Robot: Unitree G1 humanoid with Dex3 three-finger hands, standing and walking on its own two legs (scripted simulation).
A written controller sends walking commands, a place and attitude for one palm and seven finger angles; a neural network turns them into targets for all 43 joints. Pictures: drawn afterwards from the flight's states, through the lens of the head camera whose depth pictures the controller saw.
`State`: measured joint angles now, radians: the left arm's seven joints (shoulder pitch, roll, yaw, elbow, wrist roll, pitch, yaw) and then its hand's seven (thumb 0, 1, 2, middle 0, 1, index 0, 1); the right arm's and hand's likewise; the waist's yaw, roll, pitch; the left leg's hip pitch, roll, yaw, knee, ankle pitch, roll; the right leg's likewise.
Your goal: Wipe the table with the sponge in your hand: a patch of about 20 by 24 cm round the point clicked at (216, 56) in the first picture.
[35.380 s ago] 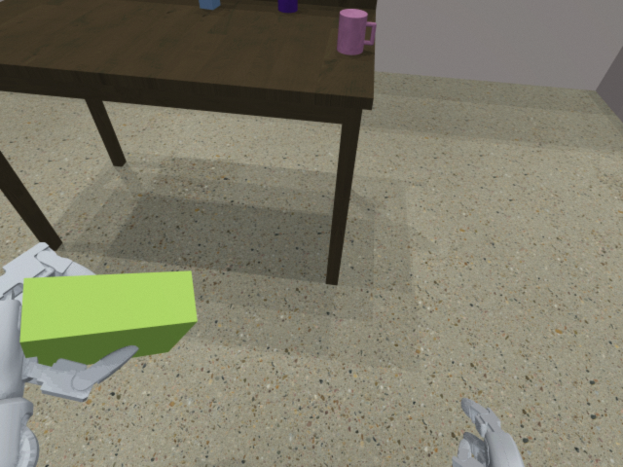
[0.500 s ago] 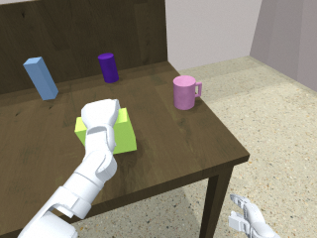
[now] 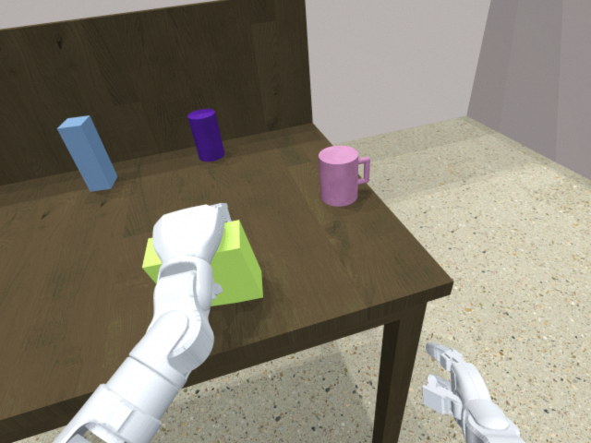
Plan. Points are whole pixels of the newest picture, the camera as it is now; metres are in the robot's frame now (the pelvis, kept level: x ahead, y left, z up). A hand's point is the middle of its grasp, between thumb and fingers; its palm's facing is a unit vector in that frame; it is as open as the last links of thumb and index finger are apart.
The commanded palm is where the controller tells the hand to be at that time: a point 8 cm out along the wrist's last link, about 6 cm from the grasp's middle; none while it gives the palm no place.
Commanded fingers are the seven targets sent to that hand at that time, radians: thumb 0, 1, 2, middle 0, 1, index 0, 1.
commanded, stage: wipe back along the third lane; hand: left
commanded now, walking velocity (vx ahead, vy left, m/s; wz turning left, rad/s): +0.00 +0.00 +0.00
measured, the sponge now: (213, 277) +0.32 +0.18 +0.09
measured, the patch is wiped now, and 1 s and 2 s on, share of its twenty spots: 0.95 0.95 0.95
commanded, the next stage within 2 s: slide back across to the middle lane in 0.12 s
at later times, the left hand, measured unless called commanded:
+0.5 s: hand (194, 266) +0.29 +0.17 +0.15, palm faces +0.25 -0.24 -0.94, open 9.5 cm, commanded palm +0.24 +0.18 +0.19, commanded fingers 0.00 0.10 1.30 -1.20 -1.60 -1.20 -1.60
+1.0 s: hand (146, 275) +0.27 +0.23 +0.16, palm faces +0.20 -0.16 -0.97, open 9.5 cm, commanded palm +0.23 +0.23 +0.21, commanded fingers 0.00 0.10 1.30 -1.20 -1.60 -1.20 -1.60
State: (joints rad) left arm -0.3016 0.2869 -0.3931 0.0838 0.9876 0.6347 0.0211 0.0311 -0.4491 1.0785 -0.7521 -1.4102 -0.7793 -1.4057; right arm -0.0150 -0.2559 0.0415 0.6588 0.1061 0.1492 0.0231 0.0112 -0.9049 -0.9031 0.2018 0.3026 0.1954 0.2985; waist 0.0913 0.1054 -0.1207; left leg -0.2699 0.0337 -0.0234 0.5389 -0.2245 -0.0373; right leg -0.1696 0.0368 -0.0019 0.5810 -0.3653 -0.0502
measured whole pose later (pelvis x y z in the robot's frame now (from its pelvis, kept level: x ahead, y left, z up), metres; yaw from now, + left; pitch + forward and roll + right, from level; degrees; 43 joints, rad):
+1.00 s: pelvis -0.01 +0.00 +0.00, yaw -1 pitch -4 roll +1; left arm -0.08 0.44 -0.19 -0.19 0.87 0.57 -0.05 -0.02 -0.46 1.08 -0.77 -1.40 -0.79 -1.39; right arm 0.01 -0.26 0.06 0.64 0.08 0.10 -0.03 0.01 -0.90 -0.90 0.20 0.30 0.20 0.30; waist 0.11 0.11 -0.08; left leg -0.25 0.04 -0.01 0.52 -0.21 -0.04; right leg -0.15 0.04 0.01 0.56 -0.34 -0.05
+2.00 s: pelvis -0.01 +0.01 +0.00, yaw +1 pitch +0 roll +0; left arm -0.59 0.44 -0.17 0.56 0.99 0.37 -0.08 0.00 -0.49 1.10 -0.80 -1.38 -0.82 -1.36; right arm 0.12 -0.27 0.03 0.71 0.09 0.08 -0.07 0.01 -0.90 -0.90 0.20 0.30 0.20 0.30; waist 0.06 0.09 -0.09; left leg -0.35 0.02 -0.04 0.53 -0.19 -0.03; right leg -0.23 0.03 -0.02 0.55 -0.33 -0.04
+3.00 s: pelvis +0.01 +0.03 +0.00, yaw -1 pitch +5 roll -1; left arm -0.75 0.56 -0.03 0.85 1.03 0.25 -0.03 0.00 -0.49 1.11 -0.79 -1.39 -0.81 -1.38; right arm 0.23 -0.28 0.00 0.73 0.09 0.12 -0.04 0.01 -0.90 -0.90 0.20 0.30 0.20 0.30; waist -0.03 0.07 -0.11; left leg -0.42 0.03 -0.01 0.54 -0.22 0.00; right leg -0.29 0.03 0.02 0.52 -0.32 -0.01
